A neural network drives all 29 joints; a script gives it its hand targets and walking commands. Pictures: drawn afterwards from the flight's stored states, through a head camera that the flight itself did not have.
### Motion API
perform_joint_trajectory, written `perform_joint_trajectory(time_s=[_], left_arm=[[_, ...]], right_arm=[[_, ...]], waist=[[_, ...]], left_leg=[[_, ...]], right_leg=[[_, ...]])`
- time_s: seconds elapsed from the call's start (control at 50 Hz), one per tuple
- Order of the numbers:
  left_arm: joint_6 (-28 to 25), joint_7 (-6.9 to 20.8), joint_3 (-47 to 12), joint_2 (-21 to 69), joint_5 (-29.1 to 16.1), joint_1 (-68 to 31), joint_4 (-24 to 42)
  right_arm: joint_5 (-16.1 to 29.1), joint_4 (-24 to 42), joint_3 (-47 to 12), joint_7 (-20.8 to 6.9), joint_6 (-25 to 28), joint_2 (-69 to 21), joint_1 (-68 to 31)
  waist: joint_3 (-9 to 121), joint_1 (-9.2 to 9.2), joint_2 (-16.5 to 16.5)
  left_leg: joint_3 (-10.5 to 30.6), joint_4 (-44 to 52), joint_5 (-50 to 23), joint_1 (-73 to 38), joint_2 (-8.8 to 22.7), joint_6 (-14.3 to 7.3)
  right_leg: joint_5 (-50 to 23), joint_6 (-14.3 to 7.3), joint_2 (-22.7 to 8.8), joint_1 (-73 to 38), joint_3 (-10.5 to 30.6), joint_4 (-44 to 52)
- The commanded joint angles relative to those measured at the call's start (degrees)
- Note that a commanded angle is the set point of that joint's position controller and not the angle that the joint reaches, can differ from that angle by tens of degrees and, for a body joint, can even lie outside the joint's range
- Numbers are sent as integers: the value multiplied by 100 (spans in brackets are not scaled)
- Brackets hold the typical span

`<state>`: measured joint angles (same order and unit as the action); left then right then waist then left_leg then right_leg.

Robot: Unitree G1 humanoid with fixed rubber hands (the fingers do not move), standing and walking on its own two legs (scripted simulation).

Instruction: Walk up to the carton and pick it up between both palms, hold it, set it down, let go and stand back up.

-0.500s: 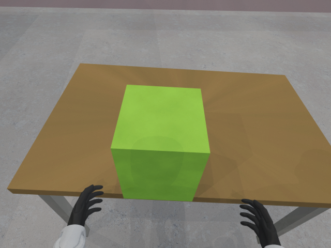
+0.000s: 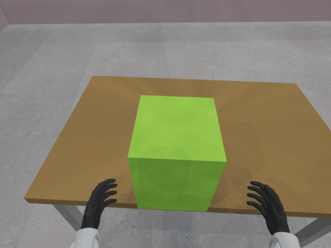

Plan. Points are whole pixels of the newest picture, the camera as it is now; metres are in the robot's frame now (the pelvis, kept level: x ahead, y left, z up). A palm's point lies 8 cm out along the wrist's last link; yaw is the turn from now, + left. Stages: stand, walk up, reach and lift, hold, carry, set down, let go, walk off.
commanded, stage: reach and lift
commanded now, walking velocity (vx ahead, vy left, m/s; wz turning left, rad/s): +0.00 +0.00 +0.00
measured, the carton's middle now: (174, 154) +0.37 +0.01 +0.01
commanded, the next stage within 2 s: none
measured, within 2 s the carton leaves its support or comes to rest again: neither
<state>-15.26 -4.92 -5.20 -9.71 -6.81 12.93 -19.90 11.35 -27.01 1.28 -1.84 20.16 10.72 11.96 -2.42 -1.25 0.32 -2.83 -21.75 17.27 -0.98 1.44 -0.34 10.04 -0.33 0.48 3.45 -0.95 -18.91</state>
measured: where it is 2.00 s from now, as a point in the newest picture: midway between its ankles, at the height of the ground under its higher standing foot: outside the picture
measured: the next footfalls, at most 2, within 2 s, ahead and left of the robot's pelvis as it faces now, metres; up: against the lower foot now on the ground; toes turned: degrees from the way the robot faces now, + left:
none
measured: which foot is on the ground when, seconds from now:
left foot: down 0.00-1.00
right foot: down 0.00-1.00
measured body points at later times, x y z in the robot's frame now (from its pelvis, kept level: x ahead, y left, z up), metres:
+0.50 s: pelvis -0.01 -0.01 +0.00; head -0.01 -0.01 +0.45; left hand +0.29 +0.20 +0.07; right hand +0.29 -0.22 +0.07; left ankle -0.05 +0.10 -0.74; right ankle +0.01 -0.13 -0.74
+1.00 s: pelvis -0.01 -0.02 +0.00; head +0.01 -0.01 +0.45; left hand +0.36 +0.20 +0.13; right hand +0.37 -0.22 +0.12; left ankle -0.05 +0.10 -0.74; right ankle +0.01 -0.13 -0.74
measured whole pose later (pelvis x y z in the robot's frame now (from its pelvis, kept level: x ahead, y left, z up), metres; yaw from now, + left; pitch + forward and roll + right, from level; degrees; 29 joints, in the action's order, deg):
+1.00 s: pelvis -0.01 -0.02 +0.00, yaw +0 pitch +0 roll -1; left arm 29.0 -0.7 9.2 -14.0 -7.9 -24.9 -10.4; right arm 19.4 -20.4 0.7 6.1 -13.9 16.8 -25.4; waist -1.6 0.7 0.4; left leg -2.1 -18.3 13.6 4.2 1.8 0.6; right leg 7.0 -0.6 0.9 8.6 -1.6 -15.9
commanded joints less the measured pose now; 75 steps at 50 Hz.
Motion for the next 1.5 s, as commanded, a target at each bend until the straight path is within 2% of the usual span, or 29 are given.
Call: perform_joint_trajectory(time_s=[0.0,0.08,0.14,0.2,0.28,0.34,0.44,0.54,0.56,0.62,0.74,0.92,0.98,1.06,1.14,1.3,1.48], left_arm=[[628,-244,210,-282,94,-1487,1221],[1108,-240,353,-316,29,-1706,1409],[1545,-67,600,-316,72,-1793,1361],[2001,116,818,-340,65,-1997,1576],[2444,252,1000,-438,-45,-2373,1985],[2665,327,1093,-477,-83,-2708,2031],[2952,389,1152,-528,-126,-3389,1862],[3168,341,1194,-657,-165,-4065,1791],[3200,334,1210,-586,-133,-3671,1827],[3407,348,1367,-738,-66,-3960,2075],[3862,350,1444,-859,-153,-4780,1870],[4378,442,1639,-1066,-88,-5521,1642],[4466,433,1686,-1177,-72,-5872,1697],[4517,398,1654,-1262,-95,-6265,1446],[4530,337,1573,-1351,-190,-6824,1176],[4471,259,1443,-1545,-245,-7761,-105],[3900,204,1001,-1615,-441,-8901,-1661]], right_arm=[[110,876,219,47,-418,579,-1276],[194,1122,226,137,-768,586,-1469],[201,1165,157,291,-1043,543,-1541],[225,1451,73,473,-1306,559,-1763],[264,1993,79,627,-1605,635,-2179],[250,2141,150,675,-1821,661,-2457],[199,2009,272,675,-2213,698,-2973],[269,1813,358,629,-2519,836,-3616],[404,1808,227,613,-2508,776,-3320],[488,2003,285,680,-2550,988,-3731],[585,1729,279,755,-2932,1063,-4538],[844,1350,184,811,-3346,1372,-5375],[904,1291,216,833,-3419,1459,-5696],[911,1050,263,812,-3501,1580,-6111],[1006,803,262,721,-3547,1710,-6670],[1094,-423,111,562,-3648,1917,-7673],[1139,-1850,-78,488,-3517,1823,-8776]], waist=[[207,36,-294],[625,54,-174],[773,3,-88],[868,-33,-3],[1002,-9,57],[1025,23,71],[986,76,84],[1257,122,-28],[1401,59,-43],[1706,75,-79],[1561,117,-77],[2067,243,-10],[2323,280,-102],[2529,332,-104],[2859,303,-186],[2944,233,-116],[2877,208,-143]], left_leg=[[122,766,-1073,1289,3,350],[24,714,-1437,1153,-92,321],[-2,689,-1775,989,-152,285],[-16,694,-1949,910,-201,253],[-34,673,-2052,861,-237,242],[-34,699,-1911,875,-235,214],[-10,832,-1373,1028,-176,138],[28,796,-1311,1082,-132,149],[41,757,-1717,890,-56,188],[22,582,-2271,698,-101,276],[-6,657,-1836,1081,-133,188],[47,423,-2498,959,-190,239],[49,353,-2580,939,-206,266],[69,293,-2663,967,-205,296],[110,200,-2796,971,-178,311],[163,216,-2595,1198,-155,263],[205,321,-1894,1561,-161,176]], right_leg=[[-398,-399,59,-721,345,144],[-993,-283,70,-933,386,105],[-1411,-228,47,-1119,431,155],[-1694,-161,30,-1230,436,185],[-1774,-92,67,-1159,378,195],[-1548,-79,83,-1022,334,241],[-887,-96,81,-781,293,343],[-770,-112,110,-720,252,298],[-896,-130,114,-969,269,244],[-1383,-95,170,-1162,228,205],[-1224,-75,113,-1052,245,199],[-2230,20,154,-1275,184,49],[-2388,31,169,-1291,169,13],[-2452,34,211,-1217,109,-37],[-2385,-10,241,-1078,92,-68],[-2271,-14,211,-994,113,-51],[-1788,-11,112,-731,128,0]])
